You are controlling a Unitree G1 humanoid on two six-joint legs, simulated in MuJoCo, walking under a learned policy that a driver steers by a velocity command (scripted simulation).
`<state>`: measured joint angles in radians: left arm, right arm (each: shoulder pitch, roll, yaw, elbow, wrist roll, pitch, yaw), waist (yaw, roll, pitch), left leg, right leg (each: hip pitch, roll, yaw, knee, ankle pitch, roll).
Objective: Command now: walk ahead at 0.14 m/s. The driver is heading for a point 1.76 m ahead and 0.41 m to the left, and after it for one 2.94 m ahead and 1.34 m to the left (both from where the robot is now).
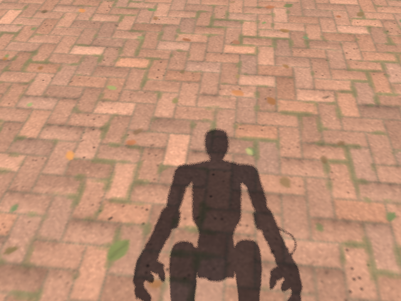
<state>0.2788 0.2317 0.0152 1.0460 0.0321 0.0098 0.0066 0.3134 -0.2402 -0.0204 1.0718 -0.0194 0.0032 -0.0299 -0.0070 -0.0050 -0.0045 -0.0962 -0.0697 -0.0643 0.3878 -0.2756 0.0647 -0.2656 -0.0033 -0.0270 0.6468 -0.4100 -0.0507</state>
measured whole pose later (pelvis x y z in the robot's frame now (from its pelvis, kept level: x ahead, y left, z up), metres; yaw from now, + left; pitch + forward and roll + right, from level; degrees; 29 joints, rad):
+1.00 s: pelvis +0.08 -0.02 +0.00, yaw +0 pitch -2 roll +1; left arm 0.31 0.14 -0.01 1.14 0.01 -0.01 0.05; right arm 0.26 -0.14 0.01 1.19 -0.01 0.00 -0.05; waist 0.00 0.00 0.04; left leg -0.12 -0.01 0.00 0.39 -0.24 0.00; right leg -0.05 0.03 -0.04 0.37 -0.29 -0.05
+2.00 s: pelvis +0.23 +0.05 +0.00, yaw +0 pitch +0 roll +0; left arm 0.19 0.15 0.02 1.05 0.01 -0.01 0.03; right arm 0.38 -0.09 0.02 1.10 -0.02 -0.08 -0.03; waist 0.00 -0.03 0.07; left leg -0.11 -0.06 0.11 0.35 -0.24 0.09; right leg -0.40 -0.02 -0.03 0.72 -0.30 -0.03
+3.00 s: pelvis +0.66 +0.07 +0.00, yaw +0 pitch -1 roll +1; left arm 0.14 0.19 0.06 0.95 0.03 -0.03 -0.03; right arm 0.45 -0.16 -0.04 1.08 -0.01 -0.10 0.00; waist -0.03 -0.03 0.04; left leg -0.02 -0.10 0.11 0.21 -0.18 0.11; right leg -0.64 -0.12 -0.01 0.92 -0.09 -0.04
